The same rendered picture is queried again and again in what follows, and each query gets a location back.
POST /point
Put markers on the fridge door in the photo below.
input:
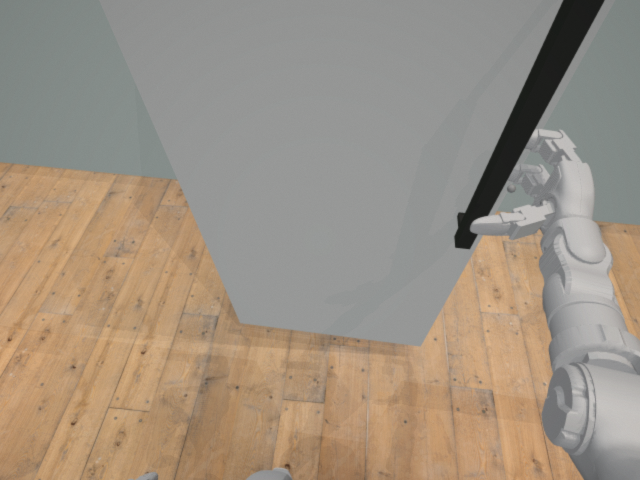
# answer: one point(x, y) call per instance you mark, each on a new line
point(326, 147)

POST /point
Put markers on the left robot shin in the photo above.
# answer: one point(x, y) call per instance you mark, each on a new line
point(282, 470)

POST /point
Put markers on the handle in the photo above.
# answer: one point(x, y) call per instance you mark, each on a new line
point(564, 38)

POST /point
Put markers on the robot right forearm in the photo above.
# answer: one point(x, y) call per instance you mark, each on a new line
point(582, 312)

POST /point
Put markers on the right robot hand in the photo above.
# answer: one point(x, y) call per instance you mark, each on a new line
point(569, 190)

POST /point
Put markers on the right robot upper arm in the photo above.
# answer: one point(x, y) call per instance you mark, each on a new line
point(593, 413)

